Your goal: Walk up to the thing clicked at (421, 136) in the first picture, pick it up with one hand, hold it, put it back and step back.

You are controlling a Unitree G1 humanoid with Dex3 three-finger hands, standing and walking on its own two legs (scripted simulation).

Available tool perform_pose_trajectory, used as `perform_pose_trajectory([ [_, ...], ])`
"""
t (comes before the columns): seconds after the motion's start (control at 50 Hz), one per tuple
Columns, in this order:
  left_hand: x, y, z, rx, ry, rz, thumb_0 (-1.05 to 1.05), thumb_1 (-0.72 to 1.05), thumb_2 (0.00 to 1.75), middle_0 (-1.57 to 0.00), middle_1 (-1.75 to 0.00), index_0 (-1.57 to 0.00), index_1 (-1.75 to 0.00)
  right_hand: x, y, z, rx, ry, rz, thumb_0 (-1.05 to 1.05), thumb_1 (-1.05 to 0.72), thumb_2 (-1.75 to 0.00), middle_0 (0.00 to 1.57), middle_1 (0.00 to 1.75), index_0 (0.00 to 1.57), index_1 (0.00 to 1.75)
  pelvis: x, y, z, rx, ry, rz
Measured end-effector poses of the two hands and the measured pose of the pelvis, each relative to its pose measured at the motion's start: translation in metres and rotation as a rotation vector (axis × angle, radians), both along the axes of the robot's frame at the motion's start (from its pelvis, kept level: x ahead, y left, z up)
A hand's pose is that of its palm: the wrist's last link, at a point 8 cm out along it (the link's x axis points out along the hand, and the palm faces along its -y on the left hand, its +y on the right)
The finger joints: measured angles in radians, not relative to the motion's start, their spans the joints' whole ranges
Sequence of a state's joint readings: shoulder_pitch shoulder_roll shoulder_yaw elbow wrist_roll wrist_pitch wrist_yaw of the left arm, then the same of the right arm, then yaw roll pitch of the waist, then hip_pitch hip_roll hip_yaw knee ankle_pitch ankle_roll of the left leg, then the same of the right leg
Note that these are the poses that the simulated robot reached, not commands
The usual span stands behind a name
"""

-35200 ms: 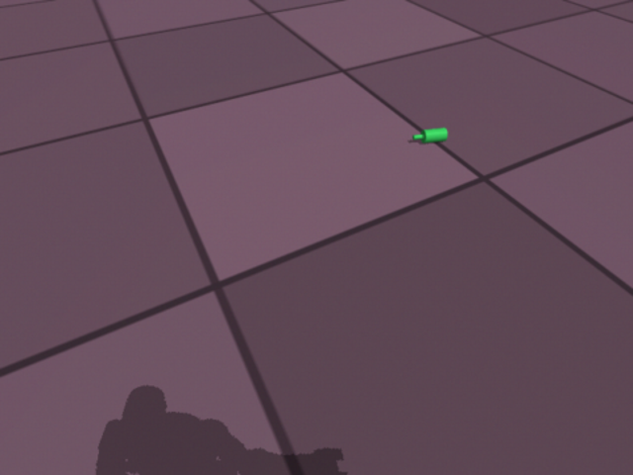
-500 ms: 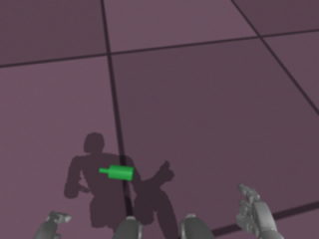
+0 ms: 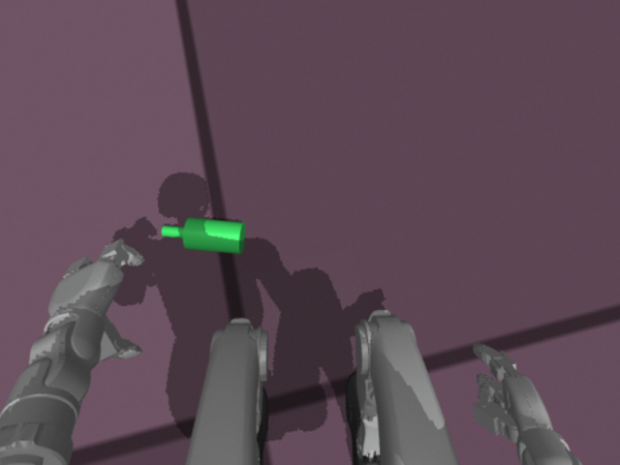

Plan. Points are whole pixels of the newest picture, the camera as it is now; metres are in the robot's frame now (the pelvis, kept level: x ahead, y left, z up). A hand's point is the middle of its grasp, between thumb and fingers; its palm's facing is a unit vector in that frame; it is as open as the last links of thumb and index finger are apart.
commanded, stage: rise first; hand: left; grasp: from above
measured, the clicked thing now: (203, 234) +0.53 +0.24 -0.45
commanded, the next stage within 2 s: none
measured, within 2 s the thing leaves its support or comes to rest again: neither
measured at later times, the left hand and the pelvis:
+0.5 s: hand (157, 270) +0.41 +0.27 -0.26, palm faces -0.51 -0.08 -0.86, open 14.0 cm; pelvis -0.02 +0.02 -0.10, yaw -3 degrees
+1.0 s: hand (173, 253) +0.45 +0.26 -0.30, palm faces -0.49 +0.03 -0.87, open 14.1 cm; pelvis -0.02 +0.01 -0.14, yaw -4 degrees
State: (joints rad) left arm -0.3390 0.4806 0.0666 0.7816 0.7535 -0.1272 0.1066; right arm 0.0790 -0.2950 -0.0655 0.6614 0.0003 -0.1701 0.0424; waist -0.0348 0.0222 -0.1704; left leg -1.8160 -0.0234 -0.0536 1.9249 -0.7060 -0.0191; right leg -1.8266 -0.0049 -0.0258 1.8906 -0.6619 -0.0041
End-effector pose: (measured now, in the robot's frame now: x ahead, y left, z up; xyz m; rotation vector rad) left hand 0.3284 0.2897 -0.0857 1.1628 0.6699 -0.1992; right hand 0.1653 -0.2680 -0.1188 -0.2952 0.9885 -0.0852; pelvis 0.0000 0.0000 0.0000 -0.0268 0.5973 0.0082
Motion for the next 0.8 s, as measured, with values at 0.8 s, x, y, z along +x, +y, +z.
perform_pose_trajectory([
  [0.8,0.119,-0.026,-0.142,0.234,-0.092,-0.456,-0.01,-0.51,1.03,-0.07,-0.95,-0.08,-0.96,-0.137,0.009,-0.106,-0.075,0.413,-0.091,0.00,-0.90,-0.90,0.20,0.30,0.20,0.30,-0.022,0.016,-0.125,-0.078,0.017,-0.008],
])
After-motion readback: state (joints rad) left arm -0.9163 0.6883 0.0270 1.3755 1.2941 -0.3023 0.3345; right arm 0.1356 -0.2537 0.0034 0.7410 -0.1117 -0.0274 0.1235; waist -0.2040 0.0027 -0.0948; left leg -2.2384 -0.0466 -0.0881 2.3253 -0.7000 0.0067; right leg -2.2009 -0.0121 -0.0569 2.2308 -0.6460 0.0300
